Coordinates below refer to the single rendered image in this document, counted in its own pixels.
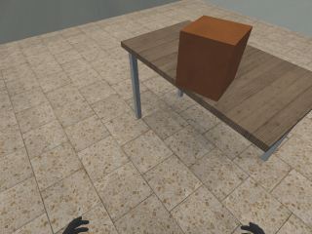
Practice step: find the robot right hand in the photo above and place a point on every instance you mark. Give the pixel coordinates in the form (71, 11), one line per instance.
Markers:
(254, 228)

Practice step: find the table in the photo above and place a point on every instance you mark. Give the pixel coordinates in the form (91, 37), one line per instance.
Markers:
(266, 99)

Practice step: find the carton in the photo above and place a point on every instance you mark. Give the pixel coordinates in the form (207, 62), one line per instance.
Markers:
(209, 53)

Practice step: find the robot left hand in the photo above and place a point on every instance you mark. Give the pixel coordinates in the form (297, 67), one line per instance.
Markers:
(72, 226)

